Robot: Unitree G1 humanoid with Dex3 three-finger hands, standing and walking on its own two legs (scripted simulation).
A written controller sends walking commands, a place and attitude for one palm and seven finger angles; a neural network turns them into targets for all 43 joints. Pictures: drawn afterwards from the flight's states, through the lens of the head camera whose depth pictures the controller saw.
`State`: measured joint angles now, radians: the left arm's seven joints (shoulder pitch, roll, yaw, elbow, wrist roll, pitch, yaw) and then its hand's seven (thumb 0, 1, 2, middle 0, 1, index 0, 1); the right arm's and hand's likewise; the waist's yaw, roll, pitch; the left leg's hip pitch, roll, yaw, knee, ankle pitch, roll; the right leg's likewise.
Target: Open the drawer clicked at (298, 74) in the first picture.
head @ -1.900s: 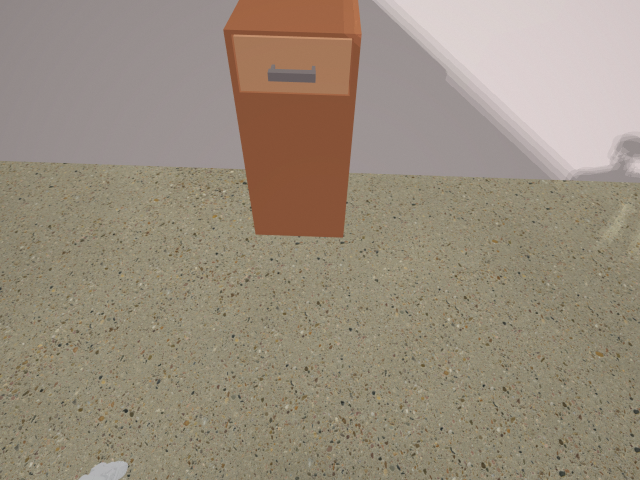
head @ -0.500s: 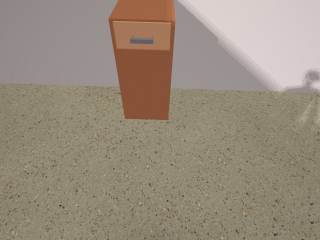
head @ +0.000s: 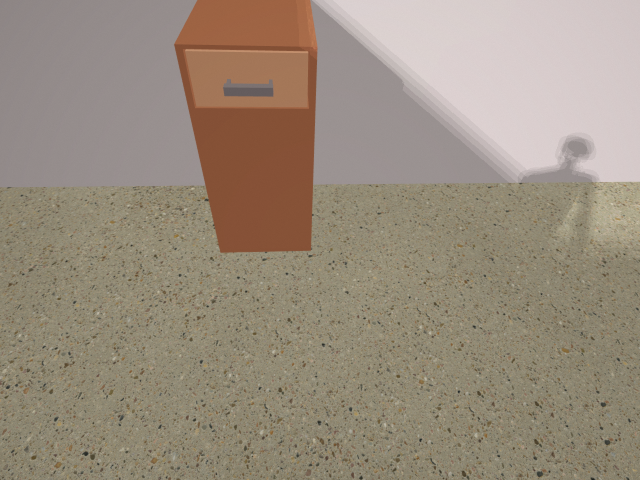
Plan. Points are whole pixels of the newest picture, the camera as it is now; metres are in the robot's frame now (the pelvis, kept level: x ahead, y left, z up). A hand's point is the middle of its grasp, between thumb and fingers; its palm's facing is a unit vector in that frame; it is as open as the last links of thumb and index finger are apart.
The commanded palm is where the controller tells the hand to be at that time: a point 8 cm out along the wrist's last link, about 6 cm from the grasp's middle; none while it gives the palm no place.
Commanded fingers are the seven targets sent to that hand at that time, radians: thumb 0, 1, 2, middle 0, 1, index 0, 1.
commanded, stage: walk to a spot facing it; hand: left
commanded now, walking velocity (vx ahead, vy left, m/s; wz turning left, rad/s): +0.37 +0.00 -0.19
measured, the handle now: (249, 86) +1.09 +0.26 -0.02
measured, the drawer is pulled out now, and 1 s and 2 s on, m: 0.00 0.00 0.00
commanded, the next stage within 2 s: turn to face it in 0.44 s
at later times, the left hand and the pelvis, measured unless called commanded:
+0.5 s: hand out of the picture +0.15 +0.14 -0.17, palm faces +0.05 -0.99 -0.12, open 7.3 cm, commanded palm none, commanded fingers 0.00 0.90 0.90 -0.20 -0.30 -0.20 -0.30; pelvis +0.17 -0.01 +0.01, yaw +0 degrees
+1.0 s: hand (220, 353) +0.35 +0.19 -0.16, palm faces +0.07 -0.97 -0.22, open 7.3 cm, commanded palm none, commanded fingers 0.00 0.90 0.90 -0.20 -0.30 -0.20 -0.30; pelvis +0.30 +0.01 +0.01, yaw +3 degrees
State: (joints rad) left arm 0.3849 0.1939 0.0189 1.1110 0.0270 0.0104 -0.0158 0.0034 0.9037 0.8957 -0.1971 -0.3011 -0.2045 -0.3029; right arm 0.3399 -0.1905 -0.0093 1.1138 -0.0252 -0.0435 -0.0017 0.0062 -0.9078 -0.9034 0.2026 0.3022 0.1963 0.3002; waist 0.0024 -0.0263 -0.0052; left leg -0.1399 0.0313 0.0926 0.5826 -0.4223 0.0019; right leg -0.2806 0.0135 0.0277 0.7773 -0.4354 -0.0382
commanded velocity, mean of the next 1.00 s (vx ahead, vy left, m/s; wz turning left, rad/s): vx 0.21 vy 0.00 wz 0.08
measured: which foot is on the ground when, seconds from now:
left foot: down 0.00-0.18, up 0.20-0.54, down 0.56-1.00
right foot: up 0.00-0.16, down 0.18-0.58, up 0.60-0.98, down 1.00-1.00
